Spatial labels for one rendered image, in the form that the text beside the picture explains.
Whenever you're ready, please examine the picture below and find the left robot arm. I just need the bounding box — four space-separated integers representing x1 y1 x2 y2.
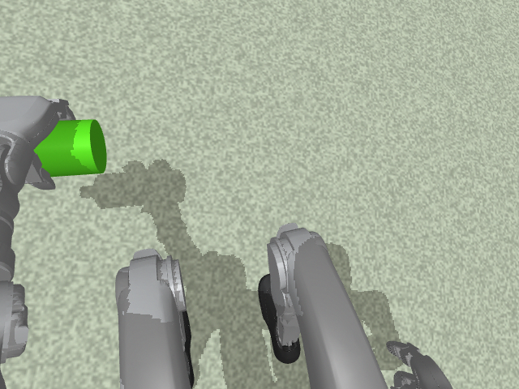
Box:
0 130 34 389

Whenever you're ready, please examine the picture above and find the left robot hand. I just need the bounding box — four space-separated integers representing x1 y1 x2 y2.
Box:
0 96 76 190

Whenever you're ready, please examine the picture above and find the right robot hand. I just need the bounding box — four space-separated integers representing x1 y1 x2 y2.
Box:
386 341 453 389

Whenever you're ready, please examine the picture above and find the bottle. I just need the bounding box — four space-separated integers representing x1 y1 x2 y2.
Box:
33 119 107 177

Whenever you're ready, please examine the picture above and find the right robot foot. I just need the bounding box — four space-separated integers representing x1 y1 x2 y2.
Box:
258 274 300 364

